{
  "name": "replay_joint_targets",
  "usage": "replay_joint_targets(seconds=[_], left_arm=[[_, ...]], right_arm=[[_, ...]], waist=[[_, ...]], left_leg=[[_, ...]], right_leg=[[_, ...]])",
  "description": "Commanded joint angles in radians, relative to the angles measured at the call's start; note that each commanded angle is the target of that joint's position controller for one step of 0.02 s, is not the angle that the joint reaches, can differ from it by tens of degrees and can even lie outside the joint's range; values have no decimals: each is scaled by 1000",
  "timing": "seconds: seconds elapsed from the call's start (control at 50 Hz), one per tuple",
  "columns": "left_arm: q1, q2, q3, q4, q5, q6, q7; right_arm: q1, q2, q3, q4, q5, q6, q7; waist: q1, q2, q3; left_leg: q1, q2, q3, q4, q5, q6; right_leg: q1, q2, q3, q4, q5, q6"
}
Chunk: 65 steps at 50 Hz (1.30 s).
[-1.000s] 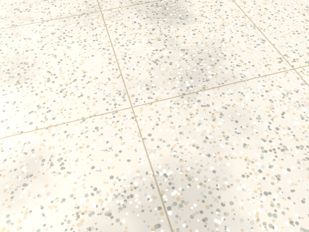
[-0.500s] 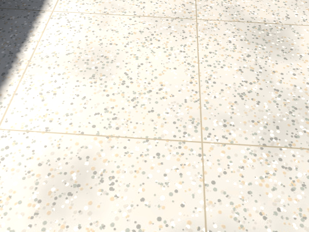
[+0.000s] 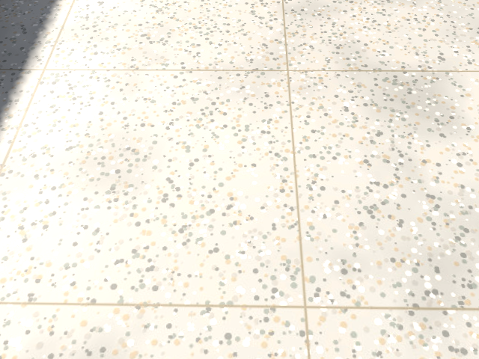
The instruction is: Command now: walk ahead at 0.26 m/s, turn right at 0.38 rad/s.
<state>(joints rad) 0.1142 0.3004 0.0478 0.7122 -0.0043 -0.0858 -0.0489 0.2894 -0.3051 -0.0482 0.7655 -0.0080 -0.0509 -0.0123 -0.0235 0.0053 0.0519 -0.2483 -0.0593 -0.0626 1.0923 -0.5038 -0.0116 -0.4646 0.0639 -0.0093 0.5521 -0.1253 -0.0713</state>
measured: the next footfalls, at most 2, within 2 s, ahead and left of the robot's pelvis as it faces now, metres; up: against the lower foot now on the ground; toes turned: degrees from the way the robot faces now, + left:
left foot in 0.42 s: +0.26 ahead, +0.12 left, +0.00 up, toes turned -20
right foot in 0.74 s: +0.14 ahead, -0.11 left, +0.00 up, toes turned -5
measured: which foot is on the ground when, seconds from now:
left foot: up 0.00-0.40, down 0.42-0.76, up 0.78-1.00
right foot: down 0.00-0.44, up 0.46-0.72, down 0.74-1.00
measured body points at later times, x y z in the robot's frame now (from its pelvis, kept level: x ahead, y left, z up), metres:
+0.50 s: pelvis +0.14 +0.02 +0.01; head +0.17 +0.03 +0.46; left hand +0.36 +0.26 -0.09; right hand +0.24 -0.28 -0.07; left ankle +0.22 +0.13 -0.72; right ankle +0.09 -0.08 -0.70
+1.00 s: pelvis +0.15 +0.01 +0.02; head +0.18 +0.00 +0.47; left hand +0.27 +0.29 -0.09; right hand +0.27 -0.29 -0.09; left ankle +0.15 +0.14 -0.67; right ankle +0.10 -0.11 -0.72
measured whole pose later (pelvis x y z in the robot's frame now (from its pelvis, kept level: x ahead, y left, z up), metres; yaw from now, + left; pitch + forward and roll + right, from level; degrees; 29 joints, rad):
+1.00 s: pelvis +0.15 +0.01 +0.02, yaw -2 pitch +1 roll +0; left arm 0.18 0.27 0.06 0.76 0.00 0.02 0.05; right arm 0.20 -0.34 -0.09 0.69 0.02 0.05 -0.01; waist 0.01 0.02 0.06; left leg -0.47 0.00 -0.03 0.93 -0.41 -0.09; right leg -0.16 -0.04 -0.04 0.42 -0.28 0.00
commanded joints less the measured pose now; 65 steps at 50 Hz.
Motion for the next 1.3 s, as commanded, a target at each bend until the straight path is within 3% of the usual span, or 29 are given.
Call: replay_joint_targets(seconds=[0.02, 0.04, 0.1, 0.18, 0.28, 0.38, 0.42, 0.44, 0.46, 0.48, 0.52, 0.58, 0.64, 0.72, 0.74, 0.76, 0.78, 0.8, 0.82, 0.88, 1.0, 1.1, 1.12, 1.14, 1.16, 1.18, 1.22, 1.24, 1.3], left_arm=[[111, 138, 40, -57, -10, 18, 16], [93, 133, 38, -62, -6, 22, 23], [66, 152, 46, -69, 7, 34, 33], [76, 181, 59, -62, -10, 61, 59], [85, 176, 60, -65, -15, 103, 84], [76, 149, 51, -78, -13, 118, 87], [86, 108, 35, -80, -11, 117, 86], [160, 63, 20, -79, 13, 110, 83], [180, 90, 26, -85, 4, 107, 83], [173, 150, 38, -69, 16, 105, 85], [140, 132, 43, -37, 12, 125, 88], [100, 64, 23, -34, 11, 132, 82], [65, 77, 31, -31, -8, 122, 85], [102, 78, 41, -3, -8, 107, 83], [111, 97, 48, 1, -3, 102, 81], [141, 136, 58, 0, 12, 100, 84], [134, 213, 79, 15, 26, 106, 82], [92, 184, 72, -11, 43, 102, 80], [70, 140, 57, -24, 48, 94, 85], [-5, 109, 45, -29, 6, 77, 95], [52, 168, 66, -2, 5, 109, 99], [31, 190, 74, 11, -32, 96, 80], [91, 157, 65, 37, -24, 86, 72], [106, 97, 45, 9, 31, 79, 66], [6, 84, 38, -41, 34, 78, 73], [-18, 132, 53, -39, 14, 84, 77], [5, 138, 62, -16, 2, 95, 88], [18, 150, 67, -7, 9, 100, 94], [82, 118, 59, 21, 1, 102, 86]], right_arm=[[-54, -139, -25, -117, 11, -29, 3], [-67, -142, -31, -128, -4, -18, -6], [-7, -95, -23, -121, -8, 11, -21], [-48, -83, -21, -126, -12, 26, -36], [-177, -76, -22, -158, 2, 27, -26], [-165, -92, -31, -150, 7, -6, -6], [-132, -112, -38, -141, -5, -18, -3], [-149, -178, -47, -163, -25, -13, -11], [-121, -160, -45, -135, -48, 0, -9], [-107, -96, -27, -134, -31, -2, -2], [-143, -61, -10, -127, -11, -2, 8], [-193, -108, -23, -120, 8, 24, 14], [-131, -168, -50, -118, 15, 48, 4], [-159, -158, -55, -126, 38, 64, -13], [-150, -149, -55, -126, 42, 67, -19], [-145, -125, -48, -131, 35, 65, -22], [-164, -80, -40, -163, 33, 60, -20], [-151, -111, -47, -156, 22, 54, -18], [-135, -160, -70, -142, 21, 53, -16], [-70, -115, -70, -103, 25, 85, -20], [-180, -70, -37, -188, 34, 89, 19], [-83, -113, -60, -181, 27, 102, 33], [-40, -149, -76, -174, 24, 103, 21], [6, -277, -108, -191, 23, 102, 2], [14, -286, -98, -207, -9, 81, 13], [1, -239, -85, -205, -13, 60, 23], [-104, -188, -72, -204, 11, 46, 15], [-146, -167, -62, -210, 20, 49, 8], [-168, -115, -37, -210, 3, 51, -6]], waist=[[69, 13, -187], [44, 19, -154], [-8, -65, -146], [1, -73, -200], [43, -115, -165], [35, -156, -165], [20, -121, -166], [75, 87, -204], [76, 259, -192], [44, 197, -193], [52, 100, -170], [55, 151, -111], [13, 197, -142], [44, 187, -150], [45, 166, -160], [50, 98, -173], [22, -173, -111], [45, -254, -99], [45, -193, -86], [6, -121, -59], [72, -185, -83], [12, -159, -93], [2, -72, -118], [13, 221, -164], [-34, 277, -205], [-48, 145, -195], [8, 78, -112], [24, 93, -101], [44, 119, -147]], left_leg=[[-431, 77, -40, 225, 13, -27], [-386, 103, -39, 153, 51, -29], [-298, 94, -20, 21, 92, -61], [-283, 66, -24, -147, 232, -96], [-280, 37, -58, -326, 300, -97], [-165, 26, -52, -554, 292, -58], [38, 115, -90, -737, 573, 2], [168, 309, -272, -709, 898, 100], [193, 435, -443, -707, 1022, 277], [172, 445, -479, -719, 966, 321], [134, 330, -346, -702, 837, 243], [49, 213, -249, -712, 757, 180], [125, 211, -313, -709, 714, 202], [87, 192, -362, -700, 580, 175], [19, 171, -348, -684, 520, 144], [-92, 135, -301, -615, 416, 100], [-233, 1, -113, -498, 205, 39], [-286, -23, -43, -308, -43, -3], [-319, 2, -54, -101, -104, -26], [-377, 33, -61, 37, 17, -66], [-244, 84, 68, -264, 105, -80], [-6, 41, 140, -604, 301, 7], [132, 47, 82, -694, 460, 45], [340, 290, -254, -692, 889, 150], [285, 464, -500, -723, 977, 368], [248, 432, -438, -751, 858, 379], [159, 311, -297, -761, 634, 267], [128, 286, -260, -766, 608, 241], [96, 248, -178, -771, 644, 239]], right_leg=[[494, -319, 414, -166, 530, -232], [391, -293, 376, -186, 546, -218], [249, -234, 315, -222, 611, -216], [237, -200, 299, -195, 557, -181], [250, -171, 388, -182, 228, -132], [325, -180, 469, -80, 310, -113], [250, -117, 442, -12, 170, -47], [151, -17, 323, 144, -171, 9], [17, 70, 214, 274, -522, 72], [0, 23, 214, 418, -560, 114], [14, -16, 198, 475, -481, 158], [106, -37, 99, 234, -389, 188], [133, -1, 75, 101, -306, 179], [248, 5, 60, -147, -128, 124], [332, -27, 71, -174, -66, 100], [426, -135, 142, -180, -13, 51], [389, -258, 283, -219, 47, -53], [370, -402, 408, -266, 170, -168], [359, -442, 408, -263, 289, -207], [399, -352, 226, -203, 411, -135], [431, -339, 92, -197, 419, -135], [348, -340, 30, -70, 320, -65], [267, -289, -32, 54, 199, 1], [8, -179, -120, 356, -234, 108], [-145, -49, -1, 565, -589, 144], [-156, -81, 77, 670, -563, 139], [-157, -114, 93, 626, -397, 127], [-135, -119, 91, 592, -335, 134], [-35, -102, 59, 543, -238, 159]])
Over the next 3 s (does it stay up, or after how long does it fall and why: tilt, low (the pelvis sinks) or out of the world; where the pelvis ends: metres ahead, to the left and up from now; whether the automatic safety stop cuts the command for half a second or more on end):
stays up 0.66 -0.08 0.01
